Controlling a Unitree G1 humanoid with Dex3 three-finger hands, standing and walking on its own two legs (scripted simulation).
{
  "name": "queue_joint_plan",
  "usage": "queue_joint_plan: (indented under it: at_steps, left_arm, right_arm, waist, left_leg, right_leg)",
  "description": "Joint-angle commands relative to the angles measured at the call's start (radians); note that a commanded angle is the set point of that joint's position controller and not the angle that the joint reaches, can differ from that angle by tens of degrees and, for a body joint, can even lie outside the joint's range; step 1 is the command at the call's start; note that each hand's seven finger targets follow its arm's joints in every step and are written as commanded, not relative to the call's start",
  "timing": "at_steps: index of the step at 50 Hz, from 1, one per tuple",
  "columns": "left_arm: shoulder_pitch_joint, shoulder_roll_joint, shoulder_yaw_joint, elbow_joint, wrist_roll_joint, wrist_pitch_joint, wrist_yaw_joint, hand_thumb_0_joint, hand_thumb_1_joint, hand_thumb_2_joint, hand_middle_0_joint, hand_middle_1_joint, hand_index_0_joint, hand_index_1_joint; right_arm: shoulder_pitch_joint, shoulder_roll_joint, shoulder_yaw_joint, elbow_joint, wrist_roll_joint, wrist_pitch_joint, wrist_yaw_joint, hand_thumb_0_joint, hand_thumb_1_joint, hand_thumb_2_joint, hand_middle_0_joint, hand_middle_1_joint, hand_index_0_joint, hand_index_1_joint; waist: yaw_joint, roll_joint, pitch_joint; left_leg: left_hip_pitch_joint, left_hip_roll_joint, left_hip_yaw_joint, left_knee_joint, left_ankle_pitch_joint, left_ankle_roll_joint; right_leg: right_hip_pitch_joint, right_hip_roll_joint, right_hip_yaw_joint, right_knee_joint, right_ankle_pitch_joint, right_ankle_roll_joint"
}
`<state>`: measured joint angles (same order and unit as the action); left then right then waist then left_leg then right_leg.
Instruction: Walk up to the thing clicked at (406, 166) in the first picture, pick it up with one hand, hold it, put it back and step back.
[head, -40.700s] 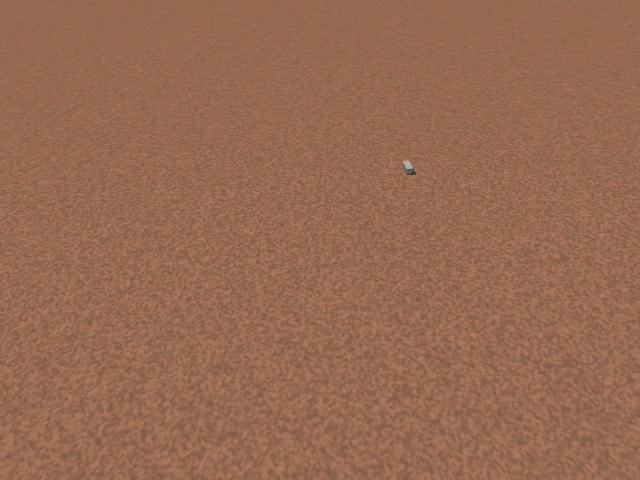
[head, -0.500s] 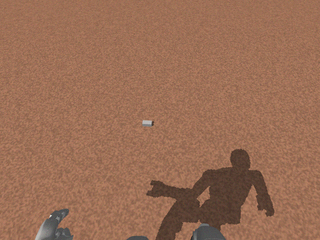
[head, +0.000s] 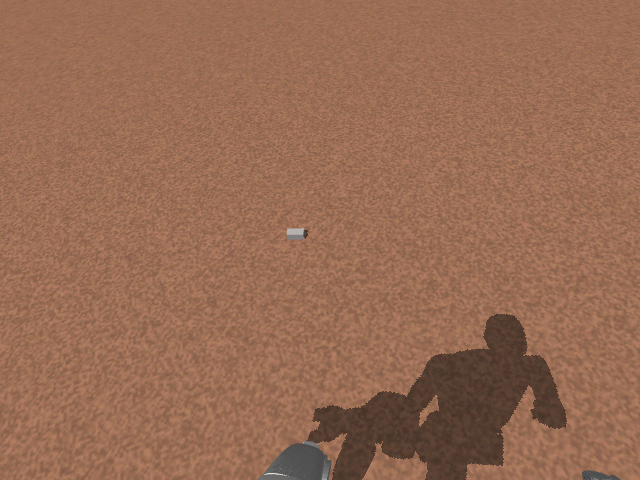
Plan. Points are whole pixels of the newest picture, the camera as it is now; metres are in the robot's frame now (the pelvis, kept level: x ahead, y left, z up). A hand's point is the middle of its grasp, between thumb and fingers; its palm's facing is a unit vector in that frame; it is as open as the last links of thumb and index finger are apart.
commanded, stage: step back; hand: left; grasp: from above
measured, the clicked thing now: (295, 234) +1.07 +0.27 -0.75
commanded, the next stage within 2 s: stand in 1.06 s
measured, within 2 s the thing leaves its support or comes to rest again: neither
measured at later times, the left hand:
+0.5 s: hand out of the picture -0.01 +0.27 -0.14, palm faces +0.11 -0.92 -0.37, open 7.4 cm
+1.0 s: hand out of the picture +0.06 +0.30 -0.14, palm faces +0.09 -0.93 -0.36, open 7.4 cm
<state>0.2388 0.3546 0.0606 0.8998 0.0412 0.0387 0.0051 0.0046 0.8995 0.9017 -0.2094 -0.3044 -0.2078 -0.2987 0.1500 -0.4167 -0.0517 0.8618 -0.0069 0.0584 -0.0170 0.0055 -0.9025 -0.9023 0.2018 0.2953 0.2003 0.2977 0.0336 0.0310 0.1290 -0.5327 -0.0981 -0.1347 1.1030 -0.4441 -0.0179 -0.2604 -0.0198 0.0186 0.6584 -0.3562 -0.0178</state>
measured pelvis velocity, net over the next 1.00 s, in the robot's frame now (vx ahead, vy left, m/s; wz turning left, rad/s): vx -0.01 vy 0.03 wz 0.07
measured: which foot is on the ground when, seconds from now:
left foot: up 0.00-0.14, down 0.16-1.00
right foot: down 0.00-1.00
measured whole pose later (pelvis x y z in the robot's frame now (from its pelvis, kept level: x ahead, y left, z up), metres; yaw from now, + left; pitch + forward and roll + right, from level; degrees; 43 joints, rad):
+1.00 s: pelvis -0.01 +0.03 +0.01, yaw +4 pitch -3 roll -1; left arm 0.11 0.37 0.02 1.07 0.00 -0.02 0.00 0.00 0.90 0.90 -0.21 -0.30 -0.20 -0.30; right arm 0.03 -0.31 -0.01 1.07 -0.01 -0.01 0.01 0.01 -0.90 -0.90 0.20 0.30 0.20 0.30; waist 0.02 0.00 0.08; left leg -0.24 0.03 0.01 0.52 -0.23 0.00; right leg -0.14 -0.01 0.01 0.47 -0.29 0.03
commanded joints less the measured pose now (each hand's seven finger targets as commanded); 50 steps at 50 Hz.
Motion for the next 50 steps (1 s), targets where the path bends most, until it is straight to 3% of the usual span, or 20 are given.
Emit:
queue_joint_plan:
  at_steps: [1,5,8,9,10,11,13,19,20,21,22,26,31,32,33,34,35,39,41,50]
  left_arm:
    - [-0.037,0.283,0.086,-0.107,0.012,-0.057,0.024,0.000,0.900,0.900,-0.200,-0.300,-0.200,-0.300]
    - [-0.031,0.315,0.090,-0.096,0.005,-0.054,0.013,0.000,0.900,0.900,-0.200,-0.300,-0.200,-0.300]
    - [-0.068,0.263,0.058,-0.092,-0.001,-0.042,0.002,0.000,0.900,0.900,-0.200,-0.300,-0.200,-0.300]
    - [-0.062,0.208,0.041,-0.092,-0.007,-0.044,-0.002,0.000,0.900,0.900,-0.200,-0.300,-0.200,-0.300]
    - [-0.132,0.219,0.047,-0.078,-0.026,-0.046,0.000,0.000,0.900,0.900,-0.200,-0.300,-0.200,-0.300]
    - [-0.148,0.271,0.065,-0.069,-0.016,-0.047,-0.001,0.000,0.900,0.900,-0.200,-0.300,-0.200,-0.300]
    - [-0.077,0.225,0.055,-0.040,-0.029,-0.056,-0.013,0.000,0.900,0.900,-0.200,-0.300,-0.200,-0.300]
    - [0.006,0.211,0.063,0.043,-0.007,-0.084,-0.004,0.000,0.900,0.900,-0.200,-0.300,-0.200,-0.300]
    - [0.030,0.250,0.074,0.046,0.002,-0.091,0.003,0.000,0.900,0.900,-0.200,-0.300,-0.200,-0.300]
    - [0.068,0.333,0.089,0.054,0.005,-0.094,0.006,0.000,0.900,0.900,-0.200,-0.300,-0.200,-0.300]
    - [0.000,0.366,0.095,0.027,0.009,-0.097,0.005,0.000,0.900,0.900,-0.200,-0.300,-0.200,-0.300]
    - [-0.066,0.291,0.074,0.012,-0.003,-0.117,0.009,0.000,0.900,0.900,-0.200,-0.300,-0.200,-0.300]
    - [-0.121,0.249,0.038,0.004,-0.023,-0.091,-0.001,0.000,0.900,0.900,-0.200,-0.300,-0.200,-0.300]
    - [-0.109,0.218,0.024,0.002,-0.027,-0.084,-0.001,0.000,0.900,0.900,-0.200,-0.300,-0.200,-0.300]
    - [-0.094,0.178,0.012,-0.002,-0.037,-0.076,-0.002,0.000,0.900,0.900,-0.200,-0.300,-0.200,-0.300]
    - [-0.079,0.188,0.016,0.018,-0.050,-0.064,0.000,0.000,0.900,0.900,-0.200,-0.300,-0.200,-0.300]
    - [-0.073,0.219,0.025,0.040,-0.042,-0.057,0.003,0.000,0.900,0.900,-0.200,-0.300,-0.200,-0.300]
    - [-0.045,0.222,0.020,0.089,-0.035,-0.079,0.009,0.000,0.900,0.900,-0.200,-0.300,-0.200,-0.300]
    - [-0.092,0.238,0.020,0.091,-0.034,-0.081,0.007,0.000,0.900,0.900,-0.200,-0.300,-0.200,-0.300]
    - [-0.156,0.227,0.008,0.126,-0.030,-0.077,0.009,0.000,0.900,0.900,-0.200,-0.300,-0.200,-0.300]
  right_arm:
    - [-0.018,-0.162,-0.045,-0.058,-0.016,-0.036,-0.003,0.000,-0.900,-0.900,0.200,0.300,0.200,0.300]
    - [-0.032,-0.156,-0.050,-0.033,-0.029,-0.054,0.015,0.000,-0.900,-0.900,0.200,0.300,0.200,0.300]
    - [0.095,-0.154,-0.067,0.056,-0.028,-0.071,0.018,0.000,-0.900,-0.900,0.200,0.300,0.200,0.300]
    - [0.110,-0.205,-0.080,0.058,-0.036,-0.078,0.017,0.000,-0.900,-0.900,0.200,0.300,0.200,0.300]
    - [0.073,-0.271,-0.080,0.048,-0.035,-0.081,0.017,0.000,-0.900,-0.900,0.200,0.300,0.200,0.300]
    - [0.021,-0.292,-0.085,0.028,-0.033,-0.085,0.020,0.000,-0.900,-0.900,0.200,0.300,0.200,0.300]
    - [-0.042,-0.205,-0.052,0.019,-0.036,-0.105,0.015,0.000,-0.900,-0.900,0.200,0.300,0.200,0.300]
    - [-0.031,-0.166,-0.044,0.037,-0.022,-0.070,0.028,0.000,-0.900,-0.900,0.200,0.300,0.200,0.300]
    - [-0.021,-0.125,-0.034,0.025,-0.016,-0.069,0.027,0.000,-0.900,-0.900,0.200,0.300,0.200,0.300]
    - [-0.056,-0.108,-0.030,0.012,-0.019,-0.067,0.021,0.000,-0.900,-0.900,0.200,0.300,0.200,0.300]
    - [-0.055,-0.155,-0.046,0.022,-0.025,-0.068,0.014,0.000,-0.900,-0.900,0.200,0.300,0.200,0.300]
    - [0.025,-0.142,-0.046,0.059,-0.017,-0.089,0.024,0.000,-0.900,-0.900,0.200,0.300,0.200,0.300]
    - [0.065,-0.107,-0.048,0.103,-0.022,-0.099,0.020,0.000,-0.900,-0.900,0.200,0.300,0.200,0.300]
    - [0.065,-0.124,-0.052,0.105,-0.027,-0.100,0.013,0.000,-0.900,-0.900,0.200,0.300,0.200,0.300]
    - [0.045,-0.166,-0.055,0.098,-0.032,-0.105,0.007,0.000,-0.900,-0.900,0.200,0.300,0.200,0.300]
    - [-0.024,-0.218,-0.053,0.077,-0.025,-0.105,0.007,0.000,-0.900,-0.900,0.200,0.300,0.200,0.300]
    - [-0.058,-0.240,-0.057,0.074,-0.021,-0.102,0.009,0.000,-0.900,-0.900,0.200,0.300,0.200,0.300]
    - [-0.112,-0.174,-0.029,0.093,-0.011,-0.096,0.007,0.000,-0.900,-0.900,0.200,0.300,0.200,0.300]
    - [-0.108,-0.149,-0.021,0.107,-0.004,-0.095,0.007,0.000,-0.900,-0.900,0.200,0.300,0.200,0.300]
    - [-0.169,-0.129,-0.016,0.162,-0.006,-0.090,0.010,0.000,-0.900,-0.900,0.200,0.300,0.200,0.300]
  waist:
    - [0.031,-0.187,-0.109]
    - [0.036,-0.240,-0.086]
    - [-0.038,-0.141,-0.102]
    - [-0.045,0.016,-0.115]
    - [-0.066,0.148,-0.081]
    - [-0.059,0.110,0.001]
    - [-0.008,0.057,-0.012]
    - [0.013,0.081,-0.069]
    - [0.025,-0.034,-0.079]
    - [0.054,-0.178,-0.060]
    - [0.040,-0.145,0.011]
    - [-0.010,-0.125,-0.047]
    - [-0.050,-0.142,-0.119]
    - [-0.058,-0.095,-0.134]
    - [-0.041,0.019,-0.154]
    - [-0.012,0.089,-0.157]
    - [-0.016,0.071,-0.151]
    - [0.006,0.087,-0.175]
    - [-0.018,0.056,-0.173]
    - [-0.023,-0.022,-0.182]
  left_leg:
    - [-0.050,0.044,0.024,-0.091,-0.028,-0.013]
    - [0.143,0.090,0.113,-0.422,-0.124,0.002]
    - [0.468,0.061,0.134,-0.721,0.077,0.045]
    - [0.534,0.195,-0.127,-0.770,-0.120,0.097]
    - [0.294,0.383,-0.407,-0.898,-0.473,0.207]
    - [0.135,0.435,-0.442,-0.943,-0.487,0.259]
    - [0.248,0.330,-0.265,-0.864,-0.223,0.207]
    - [0.093,0.226,-0.038,-0.671,-0.131,0.107]
    - [-0.019,0.165,0.008,-0.536,-0.104,0.065]
    - [-0.093,0.045,0.060,-0.321,-0.140,0.046]
    - [-0.050,0.086,0.012,-0.192,-0.133,0.034]
    - [0.061,0.142,0.011,-0.284,-0.019,0.027]
    - [0.376,0.085,0.156,-0.639,0.239,0.018]
    - [0.433,0.117,0.105,-0.671,0.320,0.031]
    - [0.425,0.251,-0.069,-0.716,0.334,0.064]
    - [0.286,0.368,-0.218,-0.780,0.181,0.161]
    - [0.226,0.390,-0.226,-0.782,0.122,0.211]
    - [0.273,0.277,-0.027,-0.656,0.432,0.096]
    - [0.288,0.236,0.015,-0.665,0.397,0.064]
    - [0.372,0.237,0.055,-0.709,0.416,0.054]
  right_leg:
    - [0.146,-0.209,0.219,-0.222,0.094,-0.166]
    - [0.042,-0.256,0.262,-0.289,-0.179,-0.184]
    - [-0.149,-0.168,0.134,-0.184,-0.215,-0.102]
    - [-0.293,-0.096,0.065,-0.077,-0.238,-0.043]
    - [-0.247,0.001,-0.046,0.111,-0.227,-0.001]
    - [-0.173,-0.019,0.019,0.235,-0.218,-0.002]
    - [-0.192,-0.035,0.047,0.193,-0.107,-0.008]
    - [0.207,0.047,-0.059,-0.239,0.019,-0.016]
    - [0.279,-0.056,0.142,-0.300,-0.096,-0.057]
    - [0.206,-0.259,0.465,-0.454,-0.403,-0.140]
    - [0.053,-0.392,0.569,-0.502,-0.485,-0.223]
    - [0.069,-0.277,0.285,-0.390,-0.033,-0.178]
    - [-0.042,-0.174,0.066,-0.166,0.349,-0.101]
    - [-0.079,-0.144,0.042,-0.110,0.339,-0.068]
    - [-0.107,-0.077,0.010,-0.053,0.229,-0.025]
    - [-0.029,-0.002,-0.032,-0.010,-0.039,0.003]
    - [0.041,-0.006,-0.021,0.009,-0.127,-0.004]
    - [0.125,-0.050,0.024,-0.176,0.196,-0.016]
    - [0.130,-0.077,0.058,-0.186,0.276,-0.024]
    - [0.135,-0.089,0.065,-0.266,0.335,-0.013]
